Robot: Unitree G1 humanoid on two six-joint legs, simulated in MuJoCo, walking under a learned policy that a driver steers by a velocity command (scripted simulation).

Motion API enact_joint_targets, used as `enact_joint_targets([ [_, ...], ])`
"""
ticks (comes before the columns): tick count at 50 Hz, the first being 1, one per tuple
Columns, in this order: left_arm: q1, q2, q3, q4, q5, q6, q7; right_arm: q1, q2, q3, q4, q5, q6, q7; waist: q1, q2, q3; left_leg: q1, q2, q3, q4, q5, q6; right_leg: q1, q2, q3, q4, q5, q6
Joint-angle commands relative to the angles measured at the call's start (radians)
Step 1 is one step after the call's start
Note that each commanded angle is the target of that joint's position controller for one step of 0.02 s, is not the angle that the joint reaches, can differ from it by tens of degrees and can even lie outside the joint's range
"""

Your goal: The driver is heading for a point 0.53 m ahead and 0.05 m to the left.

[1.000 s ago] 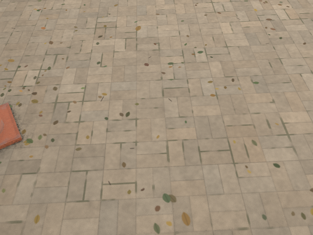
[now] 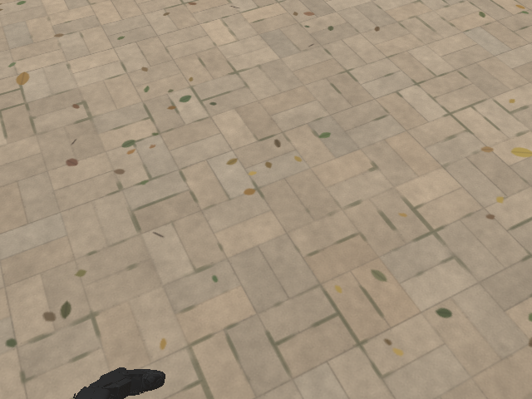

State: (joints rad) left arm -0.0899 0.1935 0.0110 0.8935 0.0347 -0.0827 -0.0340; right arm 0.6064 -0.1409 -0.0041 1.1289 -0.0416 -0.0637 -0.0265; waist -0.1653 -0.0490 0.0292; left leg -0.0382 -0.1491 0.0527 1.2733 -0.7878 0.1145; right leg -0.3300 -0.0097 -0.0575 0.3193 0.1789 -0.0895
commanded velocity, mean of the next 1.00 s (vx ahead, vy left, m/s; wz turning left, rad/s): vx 0.35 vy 0.00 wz -0.01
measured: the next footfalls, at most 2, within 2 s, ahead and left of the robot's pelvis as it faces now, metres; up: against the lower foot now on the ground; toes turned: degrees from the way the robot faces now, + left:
left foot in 0.40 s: +0.40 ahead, +0.11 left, +0.00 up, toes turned +0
right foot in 0.86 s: +0.56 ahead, -0.07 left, +0.00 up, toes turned -4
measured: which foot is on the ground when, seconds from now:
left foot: up 0.00-0.38, down 0.40-0.86, up 0.88-1.00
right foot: down 0.00-0.42, up 0.44-0.84, down 0.86-1.00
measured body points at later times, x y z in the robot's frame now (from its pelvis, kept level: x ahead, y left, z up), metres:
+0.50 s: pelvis +0.29 +0.03 -0.03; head +0.31 +0.05 +0.42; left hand +0.28 +0.28 -0.18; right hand +0.42 -0.21 -0.15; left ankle +0.36 +0.11 -0.76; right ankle +0.17 -0.07 -0.67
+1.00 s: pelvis +0.45 +0.00 -0.02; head +0.46 -0.01 +0.43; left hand +0.52 +0.23 -0.16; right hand +0.44 -0.22 -0.18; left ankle +0.39 +0.12 -0.72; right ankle +0.52 -0.07 -0.76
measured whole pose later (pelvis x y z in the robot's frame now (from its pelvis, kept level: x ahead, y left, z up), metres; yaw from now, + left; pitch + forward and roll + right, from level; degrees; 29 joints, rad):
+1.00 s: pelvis +0.45 +0.00 -0.02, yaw -2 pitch -1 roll +1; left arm 0.21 0.14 0.00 1.02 0.02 -0.04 0.04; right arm 0.28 -0.17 -0.01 1.08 -0.02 0.00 -0.03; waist -0.02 0.03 0.06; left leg -0.24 -0.02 0.01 0.77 -0.53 0.03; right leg -0.30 0.03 -0.07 0.44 -0.12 -0.08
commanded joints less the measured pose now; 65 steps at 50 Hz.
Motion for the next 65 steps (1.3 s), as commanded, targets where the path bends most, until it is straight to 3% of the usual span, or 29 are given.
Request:
enact_joint_targets([
  [1,0.656,0.212,0.064,0.148,-0.013,0.004,0.003,0.068,-0.156,-0.038,-0.052,0.095,-0.006,-0.04,0.286,-0.13,-0.413,-0.845,0.064,-0.138,0.692,-0.075,-0.032,1.14,-0.453,0.397,0.457,1.005,-0.243],
  [2,0.616,0.198,0.065,0.12,-0.027,0.007,0.015,-0.019,-0.181,-0.03,-0.099,0.091,-0.007,-0.04,0.309,-0.063,-0.442,-1.026,0.131,-0.148,0.607,0.02,-0.033,1.147,-0.46,0.461,0.337,0.468,-0.315],
  [3,0.571,0.154,0.061,0.103,-0.005,0.012,0.038,-0.146,-0.179,-0.034,-0.126,0.049,-0.007,-0.025,0.301,-0.027,-0.307,-1.052,0.171,-0.105,0.51,0.124,-0.022,0.938,-0.401,0.451,0.178,0.081,-0.295],
  [4,0.437,0.122,0.048,0.075,0.0,0.002,0.05,-0.206,-0.165,-0.037,-0.138,0.018,-0.011,-0.003,0.234,0.08,-0.16,-0.966,0.187,-0.098,0.327,0.303,-0.032,0.645,-0.343,0.417,0.054,-0.115,-0.246],
  [5,0.424,0.106,0.045,0.084,0.002,-0.011,0.058,-0.23,-0.149,-0.044,-0.14,-0.016,-0.009,0.013,0.195,0.096,-0.099,-0.866,0.199,-0.128,0.255,0.387,-0.04,0.453,-0.346,0.439,0.03,-0.058,-0.24],
  [6,0.391,0.077,0.032,0.096,-0.013,-0.019,0.058,-0.246,-0.079,-0.033,-0.154,-0.028,0.01,0.032,0.12,0.138,-0.013,-0.714,0.237,-0.123,0.018,0.463,-0.073,0.198,-0.282,0.356,-0.037,-0.006,-0.203],
  [8,0.405,0.087,0.032,0.106,-0.015,-0.035,0.053,-0.232,-0.01,-0.015,-0.148,-0.016,0.02,0.045,0.092,0.037,-0.004,-0.54,0.229,-0.085,-0.161,0.524,-0.109,0.04,-0.212,0.269,-0.07,0.121,-0.196],
  [10,0.397,0.082,0.032,0.1,-0.029,-0.037,0.047,-0.292,-0.045,-0.018,-0.18,-0.001,0.007,0.05,0.089,-0.033,-0.008,-0.449,0.229,-0.059,-0.364,0.671,-0.1,-0.003,-0.162,0.175,-0.068,0.206,-0.155],
  [12,0.431,0.088,0.033,0.103,-0.041,-0.034,0.039,-0.385,-0.054,-0.014,-0.202,0.018,-0.006,0.051,0.115,-0.039,-0.01,-0.347,0.198,-0.029,-0.515,0.803,-0.084,-0.004,-0.128,0.139,-0.087,0.125,-0.112],
  [16,0.516,0.117,0.038,0.133,-0.03,-0.02,0.039,-0.542,-0.105,-0.025,-0.253,0.02,0.002,0.046,0.158,-0.007,0.057,-0.4,0.184,-0.012,-0.624,0.752,-0.049,0.172,-0.181,0.181,-0.079,0.085,-0.106],
  [19,0.54,0.137,0.039,0.143,-0.018,-0.015,0.044,-0.369,-0.144,-0.047,-0.198,0.011,-0.017,0.039,0.074,0.028,-0.016,-0.166,0.117,0.022,-0.745,0.662,-0.011,0.235,-0.138,0.115,0.19,0.27,-0.071],
  [20,0.545,0.133,0.036,0.133,-0.017,-0.017,0.044,-0.204,-0.201,-0.066,-0.154,-0.001,-0.028,0.027,0.01,0.075,-0.104,0.042,0.205,-0.093,-0.765,0.646,0.029,0.125,-0.093,0.074,0.427,0.156,-0.052],
  [21,0.646,0.04,0.017,0.105,-0.047,-0.018,0.038,-0.081,-0.321,-0.093,-0.15,-0.018,-0.028,0.02,0.027,0.267,-0.262,0.314,0.508,-0.515,-0.817,0.631,0.157,-0.134,0.032,-0.014,0.829,-0.364,-0.008],
  [22,0.634,0.104,0.038,0.109,-0.031,-0.011,0.035,-0.104,-0.304,-0.094,-0.144,0.027,-0.004,0.029,0.027,0.26,-0.293,0.325,0.565,-0.77,-0.958,0.529,0.216,-0.299,0.089,0.056,0.976,-0.733,-0.012],
  [24,0.466,0.107,0.046,0.06,-0.011,-0.002,0.031,-0.302,-0.201,-0.066,-0.182,0.032,0.002,0.032,0.093,0.114,-0.013,0.054,0.482,-0.53,-1.014,0.428,0.154,-0.39,-0.021,0.093,0.955,-0.582,-0.015],
  [26,0.488,0.072,0.046,0.077,-0.002,0.016,0.03,-0.364,-0.147,-0.051,-0.178,0.029,-0.01,0.029,0.172,0.114,0.059,-0.134,0.396,-0.35,-1.064,0.697,0.092,-0.261,-0.064,0.096,0.83,-0.499,0.011],
  [30,0.51,0.047,0.049,0.094,-0.004,0.047,0.035,-0.305,-0.156,-0.045,-0.142,0.031,-0.043,0.029,0.216,0.11,0.007,-0.155,0.354,-0.152,-1.025,1.322,0.105,-0.17,-0.028,0.057,0.739,-0.444,0.057],
  [34,0.364,0.024,0.033,0.063,-0.017,0.048,0.035,-0.288,-0.153,-0.036,-0.126,0.027,-0.03,0.022,0.19,0.153,-0.009,-0.137,0.298,-0.051,-1.007,1.368,0.069,-0.113,-0.014,0.012,0.472,-0.31,0.072],
  [39,0.307,0.04,0.025,0.069,-0.019,0.046,0.053,-0.228,-0.155,-0.03,-0.087,0.022,-0.013,0.009,0.157,0.152,-0.021,-0.061,0.337,-0.082,-0.931,1.333,0.067,-0.034,0.007,0.007,0.305,-0.301,0.048],
  [42,0.42,0.052,0.028,0.123,-0.01,0.023,0.065,-0.242,-0.151,-0.027,-0.078,0.031,-0.005,-0.002,0.209,0.091,-0.032,-0.073,0.301,-0.092,-0.776,1.18,0.014,0.151,-0.002,0.031,0.061,-0.125,0.021],
  [43,0.486,0.113,0.038,0.135,-0.003,0.004,0.07,-0.19,-0.125,-0.02,-0.082,0.031,-0.009,-0.004,0.2,0.019,-0.097,-0.14,0.252,-0.071,-0.669,0.957,-0.026,0.305,-0.137,0.15,0.094,0.284,0.004],
  [44,0.504,0.133,0.036,0.135,-0.011,0.006,0.07,-0.045,-0.047,-0.005,-0.047,0.056,0.004,-0.006,0.154,-0.133,-0.186,-0.214,0.145,-0.015,-0.517,0.418,-0.057,0.403,-0.33,0.319,0.129,0.653,-0.149],
  [45,0.492,0.083,0.021,0.129,-0.03,0.017,0.065,-0.05,-0.08,-0.014,-0.028,0.053,0.033,-0.012,0.18,-0.139,-0.23,-0.221,0.124,-0.041,-0.434,0.149,-0.058,0.356,-0.382,0.399,0.088,0.527,-0.231],
  [46,0.443,0.07,0.014,0.118,-0.026,0.024,0.064,-0.132,-0.111,-0.023,-0.045,0.037,0.049,-0.012,0.177,-0.098,-0.148,-0.26,0.126,-0.065,-0.395,0.112,-0.063,0.275,-0.346,0.383,0.031,0.308,-0.226],
  [48,0.358,0.056,0.002,0.103,-0.013,0.04,0.078,-0.226,-0.093,-0.022,-0.058,0.02,0.07,-0.006,0.15,-0.049,-0.053,-0.251,0.155,-0.087,-0.434,0.21,-0.079,0.137,-0.266,0.308,-0.053,0.008,-0.152],
  [55,0.323,0.07,0.007,0.124,-0.033,0.065,0.079,-0.187,-0.046,0.001,0.0,0.024,0.094,-0.015,0.119,-0.035,-0.024,-0.073,0.155,-0.034,-0.787,0.518,-0.107,0.006,-0.15,0.206,-0.091,-0.494,-0.036],
  [57,0.346,0.068,0.014,0.133,-0.037,0.077,0.072,-0.203,-0.076,0.003,-0.012,0.01,0.088,-0.016,0.141,-0.016,0.035,-0.073,0.211,-0.1,-0.883,0.54,-0.092,-0.053,-0.13,0.222,-0.114,-0.654,0.024],
  [60,0.372,0.042,0.018,0.149,-0.032,0.084,0.064,-0.226,-0.069,0.008,-0.007,0.026,0.067,-0.011,0.175,0.097,0.083,-0.27,0.23,-0.143,-0.945,0.441,-0.078,0.096,-0.08,0.163,-0.05,-0.487,0.038],
  [65,0.404,0.024,0.012,0.185,-0.027,0.075,0.06,-0.232,-0.073,0.008,-0.017,0.03,0.047,-0.017,0.19,0.082,0.046,-0.268,0.247,-0.166,-0.988,0.465,-0.066,0.166,-0.07,0.14,0.004,-0.366,0.038],
])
